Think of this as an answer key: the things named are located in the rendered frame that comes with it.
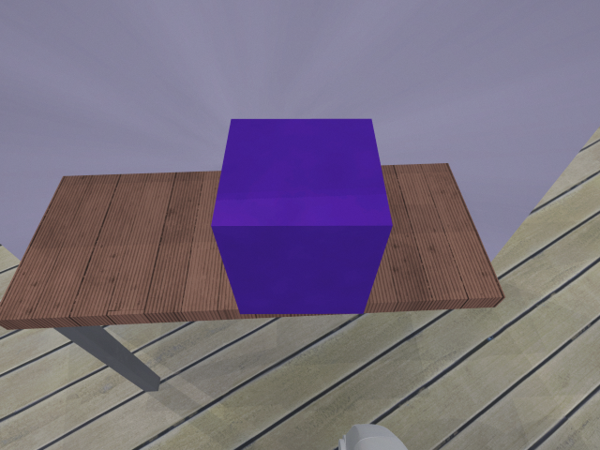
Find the carton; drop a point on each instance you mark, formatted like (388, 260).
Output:
(301, 217)

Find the table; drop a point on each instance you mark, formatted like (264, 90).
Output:
(139, 248)

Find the right robot thigh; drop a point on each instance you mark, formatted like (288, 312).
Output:
(370, 437)

